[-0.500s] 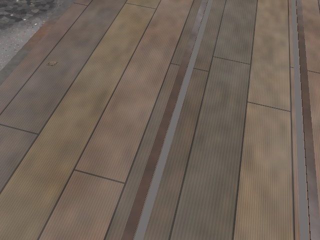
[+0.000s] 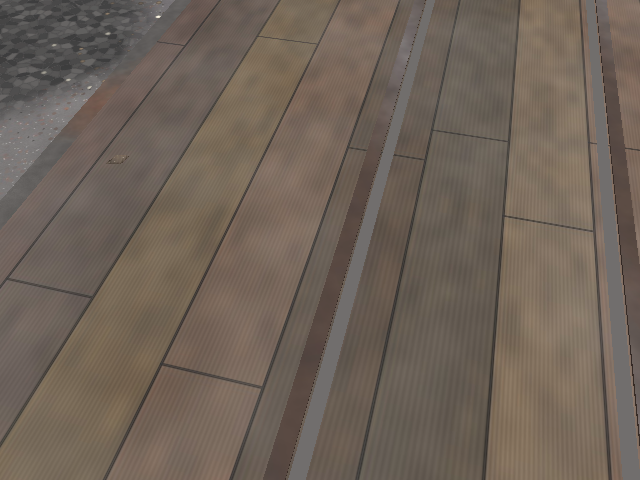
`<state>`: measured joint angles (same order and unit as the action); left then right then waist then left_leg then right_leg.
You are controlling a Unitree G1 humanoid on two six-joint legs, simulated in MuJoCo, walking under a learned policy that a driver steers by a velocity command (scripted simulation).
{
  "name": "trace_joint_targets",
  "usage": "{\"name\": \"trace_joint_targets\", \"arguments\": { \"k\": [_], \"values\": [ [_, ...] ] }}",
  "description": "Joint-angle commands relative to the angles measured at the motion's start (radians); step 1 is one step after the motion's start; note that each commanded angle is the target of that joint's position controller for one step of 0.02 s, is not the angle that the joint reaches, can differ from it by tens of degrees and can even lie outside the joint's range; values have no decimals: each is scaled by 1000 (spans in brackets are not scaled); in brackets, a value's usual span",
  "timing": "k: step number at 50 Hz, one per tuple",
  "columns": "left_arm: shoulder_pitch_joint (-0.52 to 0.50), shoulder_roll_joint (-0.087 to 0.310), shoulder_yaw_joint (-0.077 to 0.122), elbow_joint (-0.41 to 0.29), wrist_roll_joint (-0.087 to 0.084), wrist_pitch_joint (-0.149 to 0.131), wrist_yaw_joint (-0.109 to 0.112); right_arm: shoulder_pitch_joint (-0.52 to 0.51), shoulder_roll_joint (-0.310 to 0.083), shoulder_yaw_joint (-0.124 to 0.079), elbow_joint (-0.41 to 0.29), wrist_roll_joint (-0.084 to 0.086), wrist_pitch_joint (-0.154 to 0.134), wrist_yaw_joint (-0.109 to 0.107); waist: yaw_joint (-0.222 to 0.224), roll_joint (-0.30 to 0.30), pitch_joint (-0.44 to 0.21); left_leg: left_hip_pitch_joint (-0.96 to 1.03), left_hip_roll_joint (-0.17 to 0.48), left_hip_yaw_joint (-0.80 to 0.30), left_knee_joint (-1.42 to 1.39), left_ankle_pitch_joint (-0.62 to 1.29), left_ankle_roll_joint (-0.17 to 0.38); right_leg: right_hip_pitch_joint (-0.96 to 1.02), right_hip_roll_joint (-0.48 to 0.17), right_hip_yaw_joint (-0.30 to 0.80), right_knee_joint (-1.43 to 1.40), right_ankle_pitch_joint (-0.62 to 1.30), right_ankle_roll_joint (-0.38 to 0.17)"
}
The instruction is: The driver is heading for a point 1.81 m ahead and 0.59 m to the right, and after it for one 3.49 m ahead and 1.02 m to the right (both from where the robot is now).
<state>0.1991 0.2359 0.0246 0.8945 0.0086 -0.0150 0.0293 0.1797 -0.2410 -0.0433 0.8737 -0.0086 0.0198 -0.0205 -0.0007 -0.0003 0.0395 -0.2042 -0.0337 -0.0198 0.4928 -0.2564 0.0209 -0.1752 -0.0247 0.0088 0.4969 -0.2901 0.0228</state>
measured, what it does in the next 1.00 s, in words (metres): stands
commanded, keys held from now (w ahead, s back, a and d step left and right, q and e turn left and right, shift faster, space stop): no key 0.76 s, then w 0.24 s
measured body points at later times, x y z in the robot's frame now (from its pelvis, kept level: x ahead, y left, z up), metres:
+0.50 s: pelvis +0.00 -0.01 +0.00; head +0.01 -0.01 +0.45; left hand +0.05 +0.25 -0.14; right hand +0.06 -0.26 -0.14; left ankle +0.01 +0.11 -0.74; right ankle -0.01 -0.13 -0.74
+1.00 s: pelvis +0.03 -0.02 -0.01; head +0.03 -0.02 +0.44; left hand +0.04 +0.23 -0.15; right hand +0.02 -0.27 -0.16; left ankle +0.01 +0.11 -0.74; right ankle -0.01 -0.13 -0.73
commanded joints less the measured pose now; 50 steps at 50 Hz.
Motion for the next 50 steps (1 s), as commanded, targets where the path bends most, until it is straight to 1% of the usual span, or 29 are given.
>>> {"name": "trace_joint_targets", "arguments": {
  "k": [1, 10, 19, 28, 38, 39, 40, 41, 42, 43, 44, 46, 47, 48, 49, 50],
  "values": [
    [0, 123, 25, -23, -1, -10, 4, -17, -99, -21, -24, 2, -12, -7, 4, 5, -27, 31, 58, -65, -80, 149, 15, -34, -34, 35, -89, 144, -20],
    [7, 112, 18, 45, -3, -7, 6, -5, -101, -19, 59, 5, -13, -15, 3, 0, -19, 41, 58, -56, -85, 164, 12, -31, -18, 24, -100, 146, -21],
    [25, 106, 12, 99, -4, -3, 11, 4, -93, -12, 122, 7, -15, -17, 2, 0, -11, 37, 55, -47, -91, 160, 10, -33, -9, 17, -106, 141, -22],
    [51, 96, 5, 137, -4, -1, 14, 17, -84, -4, 165, 8, -15, -19, 2, 3, -4, 29, 52, -39, -96, 148, 8, -39, -3, 14, -109, 132, -25],
    [83, 80, -1, 164, -5, 0, 15, 40, -72, 5, 193, 9, -17, -20, 1, 3, 3, 18, 49, -32, -97, 135, 7, -48, 2, 12, -110, 123, -28],
    [104, 68, -4, 177, -6, 1, 16, 59, -62, 7, 204, 9, -16, -21, 1, 4, -21, 27, 39, -22, -102, 28, 9, -40, 14, 0, -111, 25, -30],
    [110, 74, 0, 180, -12, 3, 18, 67, -73, 3, 208, 15, -14, -23, -1, 7, -6, 6, 24, -14, -94, -152, 20, -61, 31, -13, -94, -126, -42],
    [103, 88, 5, 172, -17, 4, 21, 72, -89, -3, 206, 21, -14, -25, -3, 9, 28, -39, 23, -20, -89, -333, 38, -103, 36, -10, -78, -282, -60],
    [95, 91, 6, 161, -18, -1, 22, 69, -94, -5, 198, 22, -19, -25, -4, 13, 74, -89, 37, -45, -98, -445, 56, -149, 28, 6, -73, -382, -77],
    [94, 85, 5, 153, -21, -11, 21, 72, -93, -5, 192, 24, -30, -23, -5, 20, 104, -113, 58, -77, -107, -485, 73, -182, 17, 25, -65, -409, -91],
    [98, 74, 4, 149, -23, -25, 16, 86, -91, -6, 191, 29, -45, -19, -8, 29, 113, -109, 82, -112, -112, -483, 90, -201, 7, 38, -48, -390, -100],
    [87, 55, 3, 136, -26, -51, 4, 143, -102, -13, 200, 36, -69, -9, -26, 62, 95, -50, 144, -211, -143, -489, 132, -249, 10, 28, 25, -314, -101],
    [76, 39, 0, 125, -27, -62, -4, 172, -117, -18, 204, 38, -77, -4, -32, 100, 83, -16, 191, -290, -186, -514, 162, -272, 26, 2, 82, -260, -98],
    [75, 20, -3, 117, -31, -72, -11, 183, -135, -24, 204, 39, -82, -1, -25, 147, 73, -5, 247, -379, -239, -533, 194, -268, 40, -30, 140, -193, -97],
    [79, 18, -3, 115, -34, -80, -15, 172, -144, -26, 195, 39, -84, 0, -13, 162, 75, -31, 280, -430, -271, -527, 213, -236, 38, -35, 156, -159, -107],
    [95, 22, -1, 118, -35, -85, -18, 141, -143, -26, 178, 39, -85, 1, 9, 150, 85, -90, 276, -423, -272, -498, 208, -168, 35, -31, 124, -153, -124]
  ]
}}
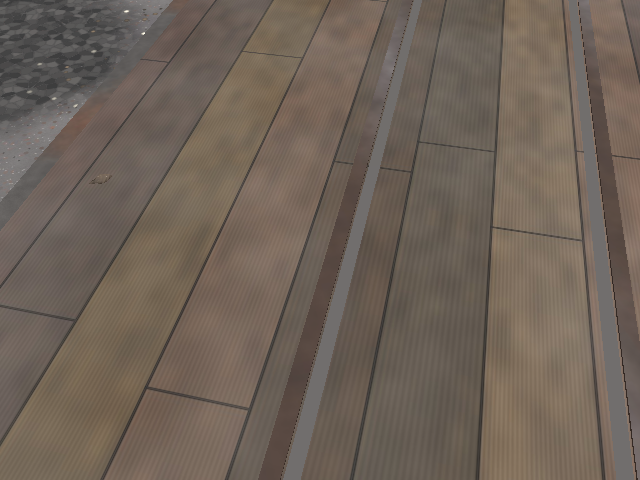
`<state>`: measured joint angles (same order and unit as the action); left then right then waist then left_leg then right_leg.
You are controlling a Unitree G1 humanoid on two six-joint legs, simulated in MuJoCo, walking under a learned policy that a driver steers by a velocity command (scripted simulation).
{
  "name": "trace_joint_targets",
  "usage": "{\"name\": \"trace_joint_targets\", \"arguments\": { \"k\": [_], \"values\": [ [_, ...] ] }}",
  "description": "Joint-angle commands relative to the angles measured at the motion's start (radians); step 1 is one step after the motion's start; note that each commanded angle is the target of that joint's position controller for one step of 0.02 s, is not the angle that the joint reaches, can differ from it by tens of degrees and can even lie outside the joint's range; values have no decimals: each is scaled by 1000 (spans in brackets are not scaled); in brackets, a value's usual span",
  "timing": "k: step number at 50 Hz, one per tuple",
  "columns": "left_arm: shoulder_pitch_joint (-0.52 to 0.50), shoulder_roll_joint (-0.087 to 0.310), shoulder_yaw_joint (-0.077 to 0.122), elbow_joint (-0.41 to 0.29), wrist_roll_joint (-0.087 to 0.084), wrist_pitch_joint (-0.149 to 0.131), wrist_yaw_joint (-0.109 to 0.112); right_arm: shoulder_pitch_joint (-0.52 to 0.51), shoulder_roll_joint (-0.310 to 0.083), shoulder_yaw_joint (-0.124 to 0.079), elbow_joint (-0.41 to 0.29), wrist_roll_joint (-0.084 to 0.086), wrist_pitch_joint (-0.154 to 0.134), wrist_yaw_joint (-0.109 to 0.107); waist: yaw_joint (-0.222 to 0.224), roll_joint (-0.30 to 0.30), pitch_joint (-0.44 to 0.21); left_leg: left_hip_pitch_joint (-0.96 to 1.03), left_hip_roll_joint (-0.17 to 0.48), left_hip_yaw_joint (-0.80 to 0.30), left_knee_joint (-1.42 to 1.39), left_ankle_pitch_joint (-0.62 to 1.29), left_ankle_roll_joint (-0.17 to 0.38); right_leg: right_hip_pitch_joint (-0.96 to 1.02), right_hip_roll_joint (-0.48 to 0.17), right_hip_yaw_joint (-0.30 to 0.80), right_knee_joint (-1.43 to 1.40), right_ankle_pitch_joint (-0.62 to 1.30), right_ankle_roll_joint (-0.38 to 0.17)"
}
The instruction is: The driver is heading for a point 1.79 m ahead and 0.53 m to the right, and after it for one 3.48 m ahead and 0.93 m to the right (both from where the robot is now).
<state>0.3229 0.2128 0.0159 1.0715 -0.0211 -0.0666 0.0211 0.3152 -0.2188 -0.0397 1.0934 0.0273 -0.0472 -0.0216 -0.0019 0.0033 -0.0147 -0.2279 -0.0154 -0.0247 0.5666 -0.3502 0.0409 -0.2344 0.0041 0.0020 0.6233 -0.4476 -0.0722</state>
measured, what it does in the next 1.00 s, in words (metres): walks ahead: left foot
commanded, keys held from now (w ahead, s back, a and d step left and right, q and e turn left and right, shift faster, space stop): w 0.46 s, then w+e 0.54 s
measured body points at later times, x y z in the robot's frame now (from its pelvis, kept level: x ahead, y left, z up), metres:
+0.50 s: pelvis +0.23 +0.03 -0.02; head +0.27 +0.03 +0.43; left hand +0.14 +0.28 -0.15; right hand +0.46 -0.21 -0.11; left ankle +0.35 +0.12 -0.73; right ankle -0.01 -0.11 -0.67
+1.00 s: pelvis +0.51 -0.02 -0.01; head +0.54 -0.04 +0.44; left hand +0.75 +0.16 -0.11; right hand +0.44 -0.29 -0.16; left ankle +0.35 +0.12 -0.73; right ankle +0.62 -0.15 -0.73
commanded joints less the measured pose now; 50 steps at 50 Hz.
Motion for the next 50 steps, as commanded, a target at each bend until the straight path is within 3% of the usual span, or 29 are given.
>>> {"name": "trace_joint_targets", "arguments": {
  "k": [1, 2, 3, 4, 5, 6, 8, 10, 12, 14, 16, 18, 20, 21, 22, 23, 24, 25, 26, 27, 28, 30, 34, 37, 40, 45, 48, 49, 50],
  "values": [
    [33, 41, 8, -39, -5, -36, -11, -59, -167, -28, -69, 6, -19, 4, 54, 134, 149, -153, 224, -361, -311, -354, 166, 5, 3, -14, -90, 10, -48],
    [143, 64, 16, -1, -6, -41, -12, -158, -144, -21, -110, 11, -22, 7, 113, 81, 156, -252, 153, -240, -210, -246, 118, 127, -27, 47, -187, 13, -65],
    [277, 143, 41, 45, -9, -45, -10, -227, -80, -5, -149, 11, -39, 9, 153, -113, 148, -428, 21, -35, 74, -68, 40, 307, -138, 273, -305, -14, -113],
    [367, 250, 70, 60, -7, -49, -20, -227, -69, -1, -182, 0, -67, 13, 164, -324, 109, -609, -38, 57, 360, -93, -2, 472, -345, 593, -399, 166, -202],
    [345, 179, 49, 49, 12, -55, -23, -223, -108, -11, -176, -1, -80, 20, 133, -195, 106, -707, -1, -15, 542, -185, 6, 500, -383, 628, -375, 289, -216],
    [309, 141, 39, 34, 21, -59, -27, -193, -99, -9, -169, 10, -86, 30, 98, -124, 109, -757, 33, -42, 640, -133, 24, 515, -367, 557, -357, 378, -198],
    [249, 114, 25, 13, 15, -49, -36, -219, -96, -12, -179, 12, -89, 39, 68, -61, 122, -816, 89, -13, 662, -20, 35, 506, -324, 389, -377, 537, -154],
    [245, 66, 7, 8, 19, -28, -28, -251, -71, -10, -201, 5, -82, 49, 58, -83, 120, -743, 113, 25, 580, 58, 21, 430, -260, 256, -423, 603, -112],
    [194, 74, 2, -23, 25, -18, -12, -313, -35, 6, -233, -2, -72, 60, 49, -82, 142, -606, 93, 73, 391, 182, -8, 270, -195, 151, -478, 583, -97],
    [183, 124, 10, -41, 25, -21, 4, -413, -7, 23, -277, -6, -66, 63, 62, -90, 159, -402, 50, 110, 166, 320, -26, 108, -155, 85, -538, 536, -91],
    [216, 170, 25, -29, 11, -30, 8, -452, -43, 19, -306, 1, -57, 62, 55, -122, 167, -316, 32, 103, 71, 364, -17, 113, -192, 92, -575, 529, -97],
    [216, 170, 33, -23, 0, -32, 7, -458, -88, 8, -324, 6, -56, 63, 33, -121, 165, -301, 26, 82, -11, 372, 13, 208, -222, 81, -535, 638, -80],
    [202, 185, 43, -26, 8, -21, 6, -377, -138, -17, -314, 4, -59, 61, -27, -145, 75, -186, -11, 93, -22, 336, 49, 309, -243, 61, -386, 984, -51],
    [188, 184, 45, -32, 18, -9, 5, -243, -170, -38, -275, 7, -56, 57, -94, -157, -12, -36, -37, 106, -10, 311, 74, 315, -227, 36, -227, 1138, -33],
    [173, 179, 42, -46, 25, -1, 2, -83, -204, -58, -227, 11, -49, 50, -166, -150, -102, 184, -20, 89, -15, 314, 103, 220, -191, 19, -23, 1128, -7],
    [188, 129, 24, -74, 48, -2, -3, 87, -281, -77, -192, -4, -40, 38, -196, 2, -242, 491, 196, -176, 7, 243, 165, -27, -119, -6, 310, 740, 14],
    [336, -42, -16, -63, 23, -22, -17, 121, -294, -71, -174, -25, -42, 53, -97, 293, -413, 710, 431, -694, -186, -23, 330, -327, 69, 81, 653, -97, 53],
    [231, 76, 11, -70, -12, -48, -21, 57, -197, -48, -178, -18, -48, 55, -125, 183, -279, 581, 387, -720, -295, -100, 273, -420, 25, 177, 770, -101, 24],
    [118, 133, 30, -110, -40, -58, -20, -43, -158, -36, -193, -14, -57, 52, -96, 127, -109, 403, 368, -535, -315, -38, 225, -468, -24, 140, 772, -7, 7],
    [68, 137, 34, -122, -37, -59, -9, -129, -138, -29, -207, -18, -68, 55, -56, 20, -44, 237, 339, -403, -344, 93, 200, -411, -83, 122, 725, 92, 5],
    [56, 129, 45, -121, -22, -48, 0, -169, -112, -23, -204, -27, -78, 60, -22, 9, -7, 123, 302, -296, -372, 171, 177, -358, -115, 116, 675, 144, 6],
    [109, 82, 48, -112, -20, -15, 0, -181, -81, -16, -181, -41, -84, 61, 28, 69, 7, 18, 255, -168, -428, 184, 158, -271, -148, 124, 617, 177, 4],
    [6, 86, 60, -169, -8, 15, 6, -136, -129, -27, -146, -42, -91, 39, 33, 52, 81, -18, 260, -44, -496, 232, 174, -402, -164, 133, 516, 275, 28],
    [-80, 89, 63, -205, -2, 4, -7, -100, -148, -30, -140, -46, -85, 19, 14, 28, 85, 54, 251, 34, -492, 310, 160, -485, -149, 136, 364, 432, 43],
    [-194, 70, 52, -247, 3, -5, -30, -66, -168, -30, -142, -39, -77, 6, -26, 16, 96, 98, 236, 123, -491, 361, 134, -465, -135, 53, 183, 544, 46],
    [-349, 54, 35, -343, 0, -5, -69, 44, -198, -40, -119, -22, -38, 1, -81, 6, 130, 315, 295, 178, -403, 465, 121, -539, -114, -24, 35, 451, 18],
    [-311, 98, 53, -379, -6, -1, -90, 12, -234, -52, -144, -18, -13, -4, -26, 64, 69, 366, 310, 224, -238, 875, 88, -402, -39, -104, 12, 300, -32],
    [-224, 131, 71, -368, -7, 2, -91, -4, -245, -56, -155, -20, -4, -8, 27, 88, 11, 356, 303, 241, -103, 1037, 74, -280, 6, -130, 14, 260, -56],
    [-73, 183, 101, -336, -11, 3, -86, -24, -246, -55, -167, -18, 4, -12, 112, 82, -70, 289, 272, 265, 101, 1071, 45, -67, 54, -136, -46, 303, -91]
  ]
}}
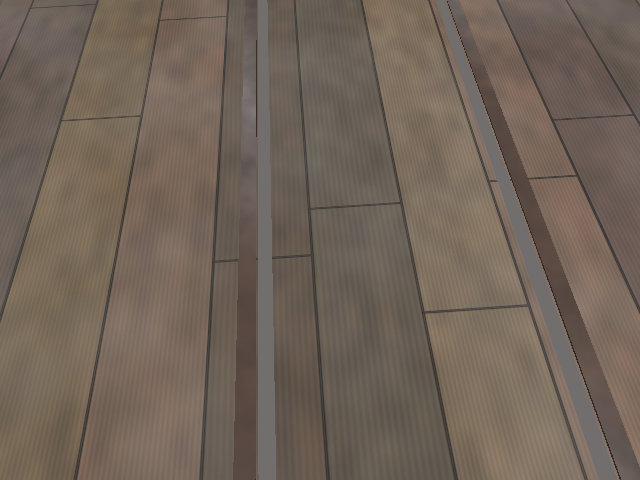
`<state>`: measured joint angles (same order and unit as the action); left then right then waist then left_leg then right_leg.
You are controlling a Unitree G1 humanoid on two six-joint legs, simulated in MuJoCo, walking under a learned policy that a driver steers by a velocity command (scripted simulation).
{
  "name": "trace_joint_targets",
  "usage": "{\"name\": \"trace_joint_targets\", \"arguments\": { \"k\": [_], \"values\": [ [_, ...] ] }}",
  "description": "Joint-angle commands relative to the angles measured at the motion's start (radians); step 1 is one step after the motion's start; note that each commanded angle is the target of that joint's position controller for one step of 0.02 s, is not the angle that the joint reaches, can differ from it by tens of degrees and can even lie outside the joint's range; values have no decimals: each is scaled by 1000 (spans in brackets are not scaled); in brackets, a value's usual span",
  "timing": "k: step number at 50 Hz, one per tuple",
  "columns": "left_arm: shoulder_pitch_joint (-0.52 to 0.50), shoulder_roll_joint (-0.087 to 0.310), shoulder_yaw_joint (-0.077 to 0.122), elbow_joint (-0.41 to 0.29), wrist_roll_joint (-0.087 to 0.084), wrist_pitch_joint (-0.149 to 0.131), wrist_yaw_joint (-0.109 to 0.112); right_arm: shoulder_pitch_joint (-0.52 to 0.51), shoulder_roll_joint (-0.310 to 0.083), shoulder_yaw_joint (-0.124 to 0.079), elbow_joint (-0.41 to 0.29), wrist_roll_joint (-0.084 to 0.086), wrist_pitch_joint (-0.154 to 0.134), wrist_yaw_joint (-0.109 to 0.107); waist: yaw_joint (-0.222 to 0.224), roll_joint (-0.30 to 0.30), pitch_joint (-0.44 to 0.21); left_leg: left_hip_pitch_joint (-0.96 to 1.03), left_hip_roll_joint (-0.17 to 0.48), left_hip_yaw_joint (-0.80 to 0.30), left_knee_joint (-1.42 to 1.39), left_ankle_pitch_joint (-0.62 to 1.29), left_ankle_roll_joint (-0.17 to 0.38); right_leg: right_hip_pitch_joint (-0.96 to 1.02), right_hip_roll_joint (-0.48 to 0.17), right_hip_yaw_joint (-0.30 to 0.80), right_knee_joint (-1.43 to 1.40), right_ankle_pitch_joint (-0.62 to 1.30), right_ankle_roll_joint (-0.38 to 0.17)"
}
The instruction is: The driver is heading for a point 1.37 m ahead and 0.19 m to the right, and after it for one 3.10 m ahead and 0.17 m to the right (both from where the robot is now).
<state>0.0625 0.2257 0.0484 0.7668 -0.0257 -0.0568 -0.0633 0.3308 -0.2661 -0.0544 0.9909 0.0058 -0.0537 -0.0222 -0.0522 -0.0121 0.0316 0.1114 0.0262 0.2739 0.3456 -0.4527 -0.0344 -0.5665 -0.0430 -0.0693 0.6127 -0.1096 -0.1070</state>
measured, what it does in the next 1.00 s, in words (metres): walks ahead, turning right: right foot, then left foot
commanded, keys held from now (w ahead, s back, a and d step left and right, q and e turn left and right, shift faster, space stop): w+e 0.54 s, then w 0.40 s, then w+q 0.06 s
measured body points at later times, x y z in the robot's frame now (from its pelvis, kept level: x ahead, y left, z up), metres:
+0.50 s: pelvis +0.30 -0.01 +0.01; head +0.32 -0.03 +0.46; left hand +0.41 +0.26 -0.10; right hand +0.46 -0.31 -0.07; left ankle +0.46 +0.06 -0.72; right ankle +0.14 -0.09 -0.72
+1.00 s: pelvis +0.54 -0.13 +0.01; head +0.56 -0.15 +0.46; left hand +0.86 -0.04 -0.05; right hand +0.39 -0.38 -0.12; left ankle +0.46 +0.07 -0.72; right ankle +0.60 -0.28 -0.72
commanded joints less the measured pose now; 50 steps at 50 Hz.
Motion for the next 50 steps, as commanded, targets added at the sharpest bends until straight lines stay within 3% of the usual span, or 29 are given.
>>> {"name": "trace_joint_targets", "arguments": {
  "k": [1, 2, 3, 4, 5, 6, 7, 9, 11, 16, 21, 23, 24, 25, 26, 27, 28, 29, 30, 31, 32, 34, 37, 40, 43, 46, 48, 49, 50],
  "values": [
    [357, 261, 108, 6, -5, 2, 20, -31, -181, -31, -89, -5, 4, -13, 230, 11, -215, -285, 189, -33, 622, 924, 74, 582, 20, 112, -72, -37, -114],
    [354, 364, 124, 4, -6, 1, 30, 66, -13, 18, -140, -32, -29, 8, 108, -244, -305, -749, -28, -113, 983, -39, 11, 923, -246, 694, -157, -176, -299],
    [397, 293, 101, -20, 11, -9, 31, -37, -97, 6, -165, 10, -81, 24, 173, -149, -424, -872, -63, -352, 1104, -129, 31, 1004, -310, 933, -309, -220, -338],
    [360, 234, 85, -15, 21, -19, 33, -138, -138, -7, -199, 45, -106, 32, 184, -114, -288, -964, -6, -373, 1087, -37, 61, 935, -276, 772, -318, -133, -276],
    [287, 198, 75, -29, 13, -26, 35, -155, -131, -3, -202, 36, -117, 28, 140, -26, -200, -933, 43, -370, 998, 53, 75, 781, -229, 628, -314, -30, -238],
    [207, 168, 66, -51, 15, -27, 34, -152, -135, -11, -190, 14, -114, 21, 92, 23, -142, -856, 75, -365, 907, 98, 70, 625, -190, 528, -325, 80, -211],
    [163, 143, 55, -70, 24, -29, 36, -128, -146, -21, -187, 5, -99, 20, 54, 16, -120, -778, 97, -372, 857, 122, 63, 524, -161, 468, -349, 154, -199],
    [153, 155, 57, -78, 19, -31, 41, -112, -126, -24, -199, -9, -70, 21, 25, 13, -94, -726, 100, -357, 770, 144, 31, 425, -137, 420, -383, 227, -205],
    [183, 188, 65, -74, 12, -33, 55, -161, -101, -19, -223, -23, -55, 16, 29, 6, -63, -732, 87, -335, 655, 222, -4, 362, -111, 360, -401, 273, -201],
    [255, 207, 72, -62, 5, -17, 75, -350, -65, -3, -287, -14, -60, 23, 102, -58, -30, -653, 6, -309, 265, 539, -21, 303, -31, 296, -378, 130, -119],
    [308, 196, 70, -44, 0, -4, 81, -410, -117, -17, -329, 2, -78, 40, 114, -89, -32, -622, -18, -352, 137, 494, 11, 426, -88, 429, -274, 44, -94],
    [292, 200, 71, -52, 4, 4, 87, -363, -139, -28, -323, 3, -90, 44, 83, -119, -43, -561, -24, -346, 118, 401, 38, 461, -102, 478, -210, 85, -82],
    [274, 185, 66, -61, 6, 8, 87, -282, -154, -39, -301, 0, -96, 41, 38, -123, -76, -447, -32, -325, 78, 403, 62, 452, -70, 472, -143, 141, -62],
    [258, 143, 49, -78, 12, 6, 83, -160, -190, -54, -283, -15, -102, 35, -22, -96, -179, -231, 45, -379, 98, 405, 110, 386, -16, 426, 31, 148, -29],
    [311, 90, 33, -100, 14, 1, 83, -9, -257, -73, -272, -28, -98, 27, -44, 63, -329, 118, 249, -641, 111, 330, 208, 130, 96, 309, 346, -59, 36],
    [421, 85, 20, -118, -8, -8, 82, 44, -271, -78, -241, -17, -82, 36, 0, 365, -406, 292, 403, -1043, 1, 112, 308, -145, 141, 250, 587, -513, 72],
    [384, 181, 39, -92, -17, -5, 83, 12, -175, -55, -258, 1, -76, 36, -21, 230, -291, 208, 379, -1015, -35, -76, 278, -233, 67, 279, 693, -447, 80],
    [287, 208, 45, -105, -8, 0, 82, -34, -133, -43, -264, 2, -67, 34, -34, 129, -162, 61, 336, -856, -53, -36, 241, -242, 36, 238, 703, -356, 84],
    [236, 190, 43, -116, 7, -1, 81, -76, -122, -35, -263, -11, -61, 36, -14, 68, -91, -76, 294, -753, -79, 72, 230, -204, 6, 217, 668, -289, 83],
    [214, 170, 43, -123, 14, -2, 78, -99, -101, -28, -255, -18, -60, 38, 9, 67, -45, -167, 256, -675, -105, 165, 230, -170, -18, 218, 620, -250, 78],
    [226, 149, 40, -124, 7, -1, 73, -109, -93, -24, -248, -23, -62, 38, 33, 97, -35, -225, 228, -613, -130, 223, 228, -124, -36, 212, 584, -230, 74],
    [232, 115, 31, -126, 4, 3, 69, -101, -95, -26, -230, -11, -70, 41, 46, 115, -34, -258, 208, -530, -166, 317, 248, -101, -46, 183, 511, -215, 79],
    [156, 94, 16, -157, 20, -3, 66, -81, -142, -39, -208, 0, -72, 38, 40, 84, -27, -245, 215, -456, -199, 448, 271, -128, -71, 149, 347, -109, 97],
    [65, 75, 3, -176, 16, -17, 53, -58, -165, -41, -193, 10, -58, 34, 8, 82, -15, -251, 179, -362, -203, 489, 242, -70, -61, 104, 148, 42, 101],
    [-24, 80, 1, -201, 7, -22, 41, 6, -184, -42, -167, 20, -44, 35, -29, 91, -2, -222, 186, -338, -186, 475, 224, -18, -31, 71, 25, 98, 101],
    [-65, 104, 8, -226, 2, -26, 30, 36, -201, -44, -144, 28, -27, 34, -22, 108, 13, -145, 233, -355, -145, 499, 204, 1, -13, 66, -48, 30, 69],
    [13, 135, 26, -211, 9, -29, 29, 22, -213, -45, -138, 32, -15, 30, 44, 110, -24, -140, 226, -340, -34, 673, 177, 157, 23, 40, -121, 10, 35],
    [143, 177, 51, -170, 16, -29, 36, 27, -194, -36, -136, 31, -13, 29, 109, 86, -103, -182, 178, -305, 125, 784, 153, 356, 45, 29, -148, 23, 9],
    [319, 244, 75, -140, 30, -26, 49, 15, -146, -14, -160, 11, -18, 28, 187, 20, -238, -359, 127, -267, 392, 622, 112, 644, -97, 172, -113, 47, -46]
  ]
}}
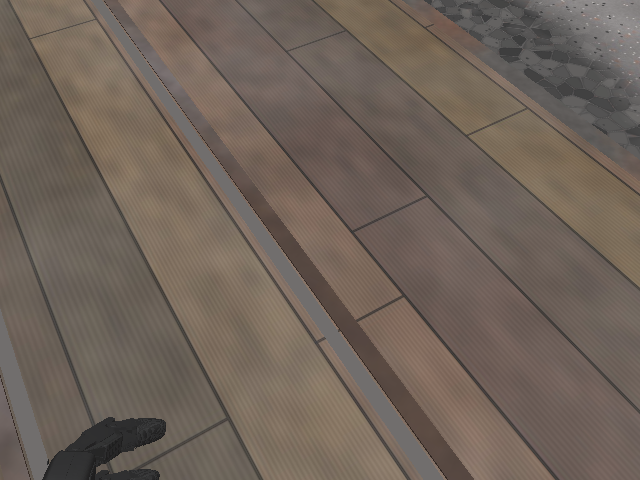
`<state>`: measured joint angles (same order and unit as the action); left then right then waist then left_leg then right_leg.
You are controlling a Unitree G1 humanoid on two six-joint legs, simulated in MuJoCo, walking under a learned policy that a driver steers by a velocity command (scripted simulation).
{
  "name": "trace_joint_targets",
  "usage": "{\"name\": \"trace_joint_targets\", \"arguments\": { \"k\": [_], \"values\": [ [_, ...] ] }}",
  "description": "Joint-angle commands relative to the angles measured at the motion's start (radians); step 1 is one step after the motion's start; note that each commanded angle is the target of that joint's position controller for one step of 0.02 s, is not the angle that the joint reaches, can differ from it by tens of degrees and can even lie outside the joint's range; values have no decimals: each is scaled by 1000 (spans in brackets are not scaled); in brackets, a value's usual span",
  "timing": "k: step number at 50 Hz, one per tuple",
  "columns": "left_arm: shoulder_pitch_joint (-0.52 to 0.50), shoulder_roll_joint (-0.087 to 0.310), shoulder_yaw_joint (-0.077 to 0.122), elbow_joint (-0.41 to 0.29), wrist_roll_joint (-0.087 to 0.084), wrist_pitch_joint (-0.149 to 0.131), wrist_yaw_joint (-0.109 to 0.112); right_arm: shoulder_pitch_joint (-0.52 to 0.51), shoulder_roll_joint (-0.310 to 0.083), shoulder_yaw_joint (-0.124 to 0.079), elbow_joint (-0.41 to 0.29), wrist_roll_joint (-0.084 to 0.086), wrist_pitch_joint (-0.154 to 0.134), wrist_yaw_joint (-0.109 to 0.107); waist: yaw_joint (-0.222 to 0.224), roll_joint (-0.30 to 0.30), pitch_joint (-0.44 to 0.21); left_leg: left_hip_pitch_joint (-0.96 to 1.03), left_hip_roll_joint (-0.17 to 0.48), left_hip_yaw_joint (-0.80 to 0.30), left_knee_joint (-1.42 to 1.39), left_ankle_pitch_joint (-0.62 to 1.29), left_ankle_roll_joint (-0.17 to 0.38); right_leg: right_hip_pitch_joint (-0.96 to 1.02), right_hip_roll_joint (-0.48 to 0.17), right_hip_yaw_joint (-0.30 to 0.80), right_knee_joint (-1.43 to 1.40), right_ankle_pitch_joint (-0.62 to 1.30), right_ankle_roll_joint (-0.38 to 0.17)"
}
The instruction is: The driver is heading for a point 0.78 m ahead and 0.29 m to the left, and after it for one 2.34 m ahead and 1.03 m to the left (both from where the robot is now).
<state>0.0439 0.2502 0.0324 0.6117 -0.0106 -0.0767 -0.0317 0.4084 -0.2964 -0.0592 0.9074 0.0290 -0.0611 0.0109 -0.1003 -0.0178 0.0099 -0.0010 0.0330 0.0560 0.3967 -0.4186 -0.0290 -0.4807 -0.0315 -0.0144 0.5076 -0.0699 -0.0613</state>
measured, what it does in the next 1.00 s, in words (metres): walks ahead, turning left: left foot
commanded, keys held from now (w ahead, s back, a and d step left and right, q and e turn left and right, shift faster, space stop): w+q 1.00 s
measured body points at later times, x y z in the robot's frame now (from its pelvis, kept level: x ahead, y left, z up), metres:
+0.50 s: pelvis +0.25 +0.02 +0.00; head +0.28 +0.04 +0.45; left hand +0.20 +0.31 -0.13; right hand +0.51 -0.15 -0.09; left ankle +0.37 +0.16 -0.71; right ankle +0.11 -0.11 -0.73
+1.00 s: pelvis +0.53 +0.11 +0.00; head +0.55 +0.13 +0.45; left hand +0.61 +0.44 -0.06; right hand +0.71 -0.13 -0.10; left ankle +0.37 +0.15 -0.73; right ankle +0.71 +0.07 -0.72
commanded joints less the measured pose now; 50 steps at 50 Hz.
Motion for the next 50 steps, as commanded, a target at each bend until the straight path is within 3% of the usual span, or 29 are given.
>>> {"name": "trace_joint_targets", "arguments": {
  "k": [1, 2, 3, 5, 7, 10, 12, 16, 19, 22, 24, 25, 26, 27, 28, 29, 30, 31, 32, 33, 34, 37, 40, 42, 44, 47, 49, 50],
  "values": [
    [407, 317, 109, 24, 29, 2, 25, 28, 1, 28, -108, -22, -29, -3, 199, -238, -341, -633, -41, -18, 717, -3, 38, 866, -378, 560, -90, -126, -232],
    [432, 235, 89, 28, 23, 1, 23, 2, -85, 7, -89, -1, -43, -1, 232, -183, -370, -730, -32, -167, 869, -157, 43, 837, -395, 697, -169, -213, -244],
    [375, 194, 71, 33, 16, -3, 21, -62, -134, -12, -112, 21, -46, 1, 217, -142, -224, -796, 12, -173, 905, -86, 52, 728, -363, 536, -180, -179, -203],
    [253, 127, 52, 35, 14, -11, 13, -125, -117, -15, -119, 4, -34, -4, 156, -88, -91, -743, 79, -146, 817, 61, 46, 500, -273, 319, -242, -81, -156],
    [193, 99, 49, 45, 21, -30, 9, -88, -84, -18, -104, 3, -3, -5, 102, -109, -51, -640, 105, -153, 776, 144, 35, 369, -233, 201, -317, -19, -138],
    [186, 113, 60, 77, 28, -49, 18, -110, -48, -17, -116, 1, 23, -7, 81, -63, -10, -665, 102, -169, 727, 232, 19, 330, -232, 86, -368, 93, -143],
    [204, 121, 65, 100, 31, -49, 28, -157, -41, -18, -134, -3, 25, -5, 90, -46, 11, -712, 97, -183, 640, 319, 12, 358, -230, 23, -377, 127, -137],
    [224, 153, 75, 127, 23, -40, 43, -276, -17, -6, -172, -10, 17, 20, 128, -29, 49, -692, 83, -120, 413, 482, 24, 387, -217, -92, -392, 127, -109],
    [275, 175, 84, 157, 12, -24, 49, -374, -9, 2, -219, -10, 16, 37, 167, -13, 86, -717, 77, -75, 313, 468, 48, 469, -246, -132, -375, 144, -102],
    [297, 194, 93, 179, -3, -2, 50, -423, -19, -1, -262, -8, 17, 53, 170, -24, 93, -724, 56, -26, 258, 360, 85, 569, -271, -164, -306, 263, -83],
    [279, 223, 99, 177, -8, 13, 56, -389, -45, -15, -276, -6, 20, 59, 132, -58, 41, -617, -4, 36, 251, 262, 122, 597, -270, -193, -187, 589, -60],
    [268, 237, 102, 174, -11, 21, 60, -319, -71, -30, -267, -4, 23, 57, 88, -77, -10, -514, -47, 65, 253, 214, 146, 596, -262, -206, -73, 750, -47],
    [248, 243, 101, 170, -16, 29, 63, -183, -115, -57, -237, -1, 24, 51, 7, -67, -83, -323, -93, 79, 198, 244, 178, 543, -232, -231, 114, 796, -21],
    [252, 225, 91, 160, -9, 24, 67, -17, -189, -94, -195, -2, 32, 32, -70, -16, -171, -23, -73, -17, 157, 295, 222, 347, -191, -235, 379, 601, 24],
    [323, 76, 47, 108, 34, 3, 57, -1, -307, -114, -189, 3, 34, 15, 26, 261, -225, 306, 190, -525, 110, 244, 378, -107, -15, -197, 748, -328, 95],
    [278, 104, 37, 83, 5, -42, 43, 19, -277, -97, -229, -9, 16, 21, -3, 205, -407, 426, 316, -930, -68, 103, 492, -265, 81, 69, 924, -551, 97],
    [169, 163, 53, 55, -36, -66, 31, -1, -204, -78, -220, -16, 4, 24, -34, 125, -293, 374, 287, -795, -102, 135, 429, -365, 21, 121, 920, -462, 73],
    [144, 155, 46, 48, -33, -78, 32, -51, -165, -68, -221, -8, -3, 23, 1, 80, -186, 233, 242, -653, -97, 195, 389, -357, -24, 111, 836, -376, 53],
    [143, 156, 50, 61, -5, -79, 41, -129, -130, -57, -235, -7, -5, 21, 51, 26, -116, 77, 200, -552, -100, 293, 353, -292, -61, 106, 742, -320, 55],
    [156, 172, 60, 67, 14, -69, 43, -178, -98, -45, -254, -17, -6, 17, 88, 36, -89, -35, 170, -483, -119, 397, 340, -212, -83, 110, 681, -285, 59],
    [172, 172, 64, 67, 19, -55, 41, -197, -96, -43, -267, -24, -5, 14, 111, 47, -78, -102, 155, -459, -141, 444, 340, -162, -88, 109, 649, -265, 68],
    [149, 127, 53, 52, 28, -28, 43, -177, -133, -53, -261, -18, -10, -3, 119, 40, -47, -217, 122, -371, -169, 556, 340, -131, -76, 74, 505, -195, 111],
    [30, 92, 35, 22, 28, -27, 39, -139, -151, -59, -248, -9, -3, -19, 78, 69, -18, -268, 58, -300, -162, 493, 286, -97, -34, 59, 264, 20, 130],
    [-40, 84, 29, 7, 19, -32, 29, -108, -152, -59, -240, -6, 5, -24, 45, 93, -15, -281, 41, -299, -147, 414, 259, -41, 3, 52, 127, 129, 131],
    [-88, 98, 33, -8, 6, -39, 20, -71, -155, -61, -228, -2, 11, -25, 25, 105, -12, -255, 61, -345, -124, 356, 250, -15, 23, 64, 63, 152, 128],
    [-91, 139, 48, -17, 1, -52, 8, -52, -145, -59, -223, 0, 19, -29, 37, 125, -17, -164, 98, -443, -41, 306, 232, 8, 32, 95, -10, 69, 99],
    [-12, 157, 62, 0, -1, -61, 9, -77, -138, -59, -232, -2, 24, -31, 88, 155, -32, -150, 94, -479, 31, 333, 208, 110, 35, 82, -52, 9, 63],
    [78, 181, 77, 20, 7, -66, 15, -85, -107, -49, -241, -6, 23, -29, 134, 147, -84, -176, 49, -454, 128, 376, 178, 256, 17, 81, -76, 11, 33]
  ]
}}
Next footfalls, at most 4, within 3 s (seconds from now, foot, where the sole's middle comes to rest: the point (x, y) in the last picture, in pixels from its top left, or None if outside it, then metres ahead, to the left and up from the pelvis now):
0.54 left None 0.41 0.17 -0.76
1.02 right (263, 361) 0.74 0.09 -0.76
1.52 left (87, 371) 0.76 0.49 -0.76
2.04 right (103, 247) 1.11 0.49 -0.76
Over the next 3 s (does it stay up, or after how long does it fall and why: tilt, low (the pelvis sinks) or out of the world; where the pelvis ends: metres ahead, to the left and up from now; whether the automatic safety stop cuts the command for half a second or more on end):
stays up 1.19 0.54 -0.01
